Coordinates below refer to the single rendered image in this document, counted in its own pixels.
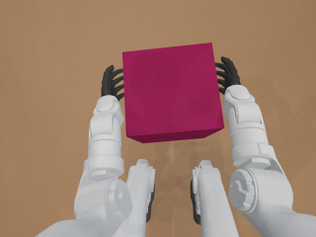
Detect left robot upper arm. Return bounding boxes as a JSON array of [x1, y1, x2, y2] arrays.
[[35, 178, 133, 237]]

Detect robot left foot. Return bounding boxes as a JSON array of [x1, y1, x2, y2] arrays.
[[146, 184, 155, 223]]

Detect left robot forearm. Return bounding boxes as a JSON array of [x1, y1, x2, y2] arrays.
[[74, 95, 124, 214]]

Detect robot left hand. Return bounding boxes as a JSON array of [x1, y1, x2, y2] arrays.
[[101, 65, 124, 101]]

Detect carton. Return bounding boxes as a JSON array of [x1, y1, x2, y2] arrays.
[[122, 42, 224, 143]]

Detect robot right hand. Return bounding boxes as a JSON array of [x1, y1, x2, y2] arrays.
[[215, 56, 241, 95]]

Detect right robot forearm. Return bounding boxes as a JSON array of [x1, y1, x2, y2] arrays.
[[223, 85, 293, 201]]

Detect right robot upper arm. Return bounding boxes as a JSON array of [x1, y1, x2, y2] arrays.
[[228, 167, 316, 237]]

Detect robot right thigh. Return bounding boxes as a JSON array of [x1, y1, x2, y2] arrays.
[[192, 165, 239, 237]]

